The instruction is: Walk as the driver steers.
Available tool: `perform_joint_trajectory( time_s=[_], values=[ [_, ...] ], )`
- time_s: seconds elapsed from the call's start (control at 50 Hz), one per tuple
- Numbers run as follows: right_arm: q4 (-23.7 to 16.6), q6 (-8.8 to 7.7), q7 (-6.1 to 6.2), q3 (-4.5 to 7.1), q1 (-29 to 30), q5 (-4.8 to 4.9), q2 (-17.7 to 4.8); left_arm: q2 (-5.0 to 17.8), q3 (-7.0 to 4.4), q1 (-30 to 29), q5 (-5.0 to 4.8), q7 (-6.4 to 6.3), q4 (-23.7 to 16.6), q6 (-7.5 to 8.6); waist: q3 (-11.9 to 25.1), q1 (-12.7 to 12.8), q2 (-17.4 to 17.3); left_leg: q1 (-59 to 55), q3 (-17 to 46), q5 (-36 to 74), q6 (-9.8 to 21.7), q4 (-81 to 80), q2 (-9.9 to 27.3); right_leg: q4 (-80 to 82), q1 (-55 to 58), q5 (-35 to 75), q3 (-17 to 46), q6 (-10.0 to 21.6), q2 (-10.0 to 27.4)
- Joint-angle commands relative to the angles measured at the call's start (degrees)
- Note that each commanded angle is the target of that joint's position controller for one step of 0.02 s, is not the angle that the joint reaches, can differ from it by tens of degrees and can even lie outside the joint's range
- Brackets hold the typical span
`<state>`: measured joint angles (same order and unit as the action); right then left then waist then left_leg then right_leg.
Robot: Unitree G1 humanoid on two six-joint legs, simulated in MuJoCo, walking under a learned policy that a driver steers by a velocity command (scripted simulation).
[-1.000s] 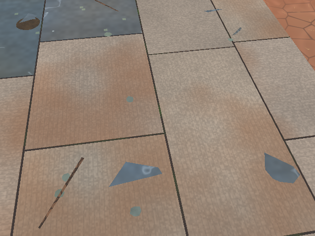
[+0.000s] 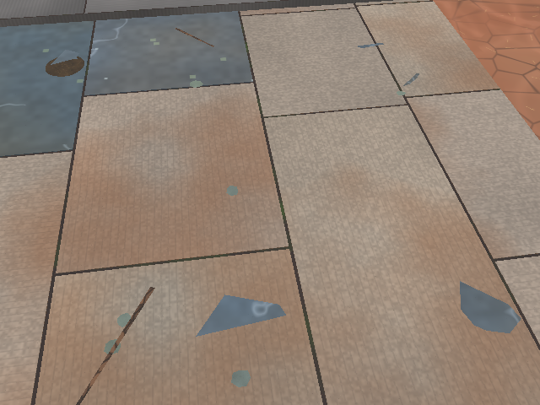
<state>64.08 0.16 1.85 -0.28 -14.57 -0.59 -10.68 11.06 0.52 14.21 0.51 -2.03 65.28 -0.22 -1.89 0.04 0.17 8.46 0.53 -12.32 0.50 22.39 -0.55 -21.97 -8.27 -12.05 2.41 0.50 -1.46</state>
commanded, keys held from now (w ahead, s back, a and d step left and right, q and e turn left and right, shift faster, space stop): no key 0.06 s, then w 0.48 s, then no key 0.46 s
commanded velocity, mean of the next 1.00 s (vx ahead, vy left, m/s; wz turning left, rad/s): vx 0.22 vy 0.00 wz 0.00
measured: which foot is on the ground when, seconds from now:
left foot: down 0.00-0.34, up 0.36-0.70, down 0.72-1.00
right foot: down 0.00-0.74, up 0.76-1.00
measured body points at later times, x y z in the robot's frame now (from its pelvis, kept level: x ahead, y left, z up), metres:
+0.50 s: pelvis +0.10 -0.03 +0.00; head +0.11 -0.04 +0.45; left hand +0.02 +0.20 -0.14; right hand +0.15 -0.27 -0.16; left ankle +0.09 +0.09 -0.68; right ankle +0.02 -0.10 -0.75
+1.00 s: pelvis +0.28 +0.00 -0.01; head +0.31 +0.01 +0.44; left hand +0.31 +0.22 -0.17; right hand +0.29 -0.23 -0.16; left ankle +0.34 +0.05 -0.75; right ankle +0.29 -0.14 -0.72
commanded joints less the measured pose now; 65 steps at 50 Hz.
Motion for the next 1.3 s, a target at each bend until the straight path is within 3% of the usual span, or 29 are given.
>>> perform_joint_trajectory(
  time_s=[0.02,0.06,0.12,0.16,0.22,0.24,0.3,0.32,0.36,0.38,0.42,0.52,0.6,0.64,0.68,0.72,0.74,0.76,0.78,0.8,0.84,0.9,0.94,1.02,1.1,1.12,1.14,1.18,1.3],
  values=[
    [-0.37,-0.32,0.23,0.72,-2.91,0.00,-5.11,5.03,-0.71,2.83,0.00,-0.24,-0.32,0.30,-1.70,-0.04,-0.61,1.43,5.02,4.22,1.66,-4.14,5.21,3.58,-1.90,5.07,4.49,1.61,5.13],
    [-0.07,-0.34,0.28,0.67,-3.23,0.00,-4.84,4.69,-0.67,3.11,0.00,-0.28,-0.03,0.31,-1.74,-0.05,-0.56,1.52,5.02,4.29,1.68,-4.07,5.17,3.48,-1.93,5.15,4.42,1.58,5.14],
    [-0.03,0.22,0.20,1.52,-4.34,-0.17,-6.42,5.35,-1.22,4.04,0.26,-0.19,-0.16,-0.09,-1.66,-0.19,-1.56,3.21,5.19,-17.15,3.39,-3.71,3.15,0.81,-4.33,-14.27,2.64,3.00,2.03],
    [-0.73,0.77,-0.11,2.05,-5.21,-0.40,-6.90,4.93,-1.45,3.19,0.86,0.24,-1.54,-0.37,-6.46,-0.82,-2.78,6.71,8.91,-30.84,5.87,-4.94,4.39,-2.04,-11.19,-25.35,2.73,4.37,0.88],
    [0.39,0.41,-0.05,3.18,-10.72,-0.55,-8.31,1.16,-0.80,0.73,1.59,1.07,-4.17,1.04,-6.78,-2.63,-8.73,1.41,21.73,-34.88,10.79,-11.49,12.96,-13.22,-17.68,-14.80,-2.85,3.52,-1.03],
    [0.38,0.15,-0.13,3.62,-10.79,-0.62,-8.82,1.63,-0.91,0.02,1.79,1.35,-4.95,1.75,-6.57,-2.57,-9.12,2.45,24.34,-33.41,12.16,-13.41,15.63,-15.93,-16.72,-11.33,-4.13,3.33,0.14],
    [-1.99,-0.48,-0.68,4.11,-3.88,-0.22,-8.73,1.28,-1.26,6.36,0.87,2.08,-4.11,3.36,-6.32,2.66,-7.31,13.15,17.58,-29.27,10.17,-10.21,12.01,-7.01,-2.07,-11.25,-5.08,4.72,-0.15],
    [-3.42,-0.74,-0.80,4.09,-0.45,-0.02,-7.88,1.25,-1.52,12.47,0.52,1.87,-1.99,3.71,-6.88,5.48,-4.97,20.33,13.02,-27.38,8.42,-4.77,8.32,-1.53,7.33,-10.28,-3.71,5.32,-0.78],
    [-8.21,-2.28,-1.59,2.53,5.05,-0.30,-2.05,10.75,-4.24,25.58,0.58,1.17,1.16,4.20,-5.91,9.46,16.37,37.11,-3.50,-17.79,3.93,25.18,-2.76,16.42,18.31,-30.62,30.82,11.08,19.63],
    [-8.58,-2.72,-1.95,3.36,5.89,-2.07,-5.97,9.33,-4.06,23.26,0.95,1.04,0.86,3.89,-9.06,6.88,9.05,39.11,-0.83,-16.13,4.78,33.81,0.57,15.57,14.26,-27.89,32.50,12.79,22.00],
    [-7.12,-3.85,-3.06,3.08,3.00,-1.51,-3.95,6.23,-3.27,16.18,0.96,1.23,-2.06,4.80,-8.58,2.47,3.31,37.09,0.63,-7.85,4.81,37.95,3.54,15.29,11.20,-16.15,23.52,11.56,17.96],
    [-8.84,-3.13,-4.05,3.33,6.71,-1.55,-3.63,3.46,-2.00,18.13,0.47,0.90,-1.36,6.36,-4.97,1.14,4.50,35.88,-3.83,-0.52,2.19,35.35,3.33,13.34,13.25,17.13,8.47,10.20,12.69],
    [-12.67,-2.87,-3.51,1.72,15.38,-0.72,-0.72,3.16,-1.12,17.69,0.68,0.56,-1.24,6.17,-6.83,1.77,5.46,26.56,-8.54,3.50,1.72,19.30,0.03,10.16,6.12,38.54,0.86,8.81,9.43],
    [-12.40,-2.89,-2.71,1.64,13.67,-0.13,-1.65,4.35,-1.10,18.08,0.73,0.38,-0.76,6.16,-4.57,1.25,7.45,17.08,-9.81,6.52,2.96,13.84,-2.58,6.16,4.68,49.29,-0.12,7.53,9.30],
    [-9.30,-3.24,-1.73,2.61,4.05,0.10,-4.54,5.68,-1.29,16.23,0.26,0.10,-0.93,6.48,0.36,-2.81,7.88,6.48,-8.24,9.85,5.14,10.91,-4.48,-2.71,5.81,56.21,0.40,5.86,9.69],
    [-5.05,-4.52,-1.00,3.89,-8.74,-1.31,-7.98,5.85,-1.33,14.36,-0.96,0.32,-1.46,6.60,6.22,-8.28,5.15,-10.37,-3.85,23.77,7.02,3.32,0.87,-20.37,0.02,39.87,-0.90,3.91,6.72],
    [-4.25,-5.03,-1.18,4.79,-14.10,-2.59,-12.97,1.96,-0.74,18.45,-1.31,0.10,-2.38,6.30,13.45,-6.83,-5.65,-23.11,10.70,54.31,10.79,9.65,17.51,-39.47,-9.82,-1.93,-4.44,2.69,0.93],
    [-4.49,-4.39,-1.74,5.00,-14.07,-0.52,-13.54,0.38,-1.14,27.23,-3.43,-0.24,-0.16,5.01,23.69,-3.69,-10.55,-27.79,25.69,64.69,20.73,6.73,26.94,-54.59,-14.98,-24.17,-0.43,2.05,-4.14],
    [-6.72,-3.72,-1.93,4.67,-6.21,1.42,-11.06,3.13,-1.76,24.11,-0.87,-0.26,-0.07,3.96,18.09,-1.81,-3.37,-16.42,22.96,47.11,20.67,1.21,24.05,-55.57,-14.60,-18.70,1.79,1.91,-0.81],
    [-8.03,-3.61,-1.71,3.40,0.66,1.39,-6.79,2.39,-1.85,17.40,0.87,0.14,-1.70,3.57,8.11,-1.00,-2.79,-6.56,18.26,35.06,19.07,-3.09,20.81,-53.45,-16.79,-15.60,0.64,1.66,0.68],
    [-7.54,-3.91,-0.84,1.95,2.53,0.58,-2.73,1.63,-2.21,13.13,2.13,0.70,-2.71,2.48,1.68,1.09,-1.63,4.48,10.24,32.13,15.50,-7.46,16.00,-45.46,-13.09,-12.30,0.78,1.26,3.59],
    [-5.80,-4.63,-0.66,1.11,0.71,-0.57,-2.33,-1.85,-1.51,15.65,1.42,0.67,-1.20,0.40,2.97,3.59,-2.47,10.09,3.62,35.84,12.80,-7.26,12.45,-34.66,-4.49,-11.40,-1.11,0.69,2.82],
    [-5.55,-4.62,-0.71,1.06,-0.15,-1.01,-3.89,-1.62,-1.32,13.06,1.22,0.08,-1.48,-0.55,3.11,3.15,-4.03,9.57,3.34,28.36,12.18,-7.64,11.85,-26.24,-4.34,-12.03,-1.90,0.53,2.58],
    [-5.20,-3.00,-0.55,1.18,-1.88,-0.51,-5.02,-0.06,-1.29,7.62,0.90,-0.19,-1.97,-1.55,2.00,1.17,-5.73,11.36,6.62,-0.79,10.86,-11.08,11.48,-17.09,-2.71,-7.10,-2.88,0.51,2.39],
    [-4.80,-1.86,-0.28,0.79,-2.84,0.09,-3.69,-0.30,-0.67,6.88,1.42,-0.21,-1.40,-0.42,-2.49,1.66,-1.15,16.28,8.01,-14.56,6.01,-10.94,10.04,-1.88,3.64,1.16,-0.13,1.24,4.90],
    [-4.71,-1.86,-0.34,0.85,-3.91,0.07,-3.36,0.92,-0.67,7.66,1.71,-0.39,-1.45,0.27,-3.18,0.86,0.23,15.79,7.31,-12.59,4.52,-9.05,8.57,1.16,3.83,1.80,3.53,1.69,8.18],
    [-4.11,-1.49,-0.51,0.68,-6.78,0.66,-1.19,2.39,-0.99,5.60,0.49,-0.41,-0.89,0.57,-5.39,-1.79,7.01,11.22,3.46,-6.36,3.59,-8.15,4.67,2.14,-3.74,-1.39,5.09,2.84,8.17],
    [-2.95,-1.41,-0.31,0.83,-7.42,0.06,-1.84,-0.24,-0.38,4.94,-0.15,-0.18,-0.83,1.48,-3.48,-1.71,5.06,1.73,2.60,1.42,3.56,-4.99,4.77,4.29,-7.45,-0.79,4.16,1.89,7.53],
    [-1.60,-1.70,0.05,0.62,-7.17,0.04,-1.08,-0.06,-0.55,6.46,-0.11,-0.57,-0.07,1.63,-2.11,-1.02,0.55,0.98,2.71,4.86,3.54,-4.89,5.62,3.80,-3.04,4.57,2.99,2.08,7.06]
  ],
)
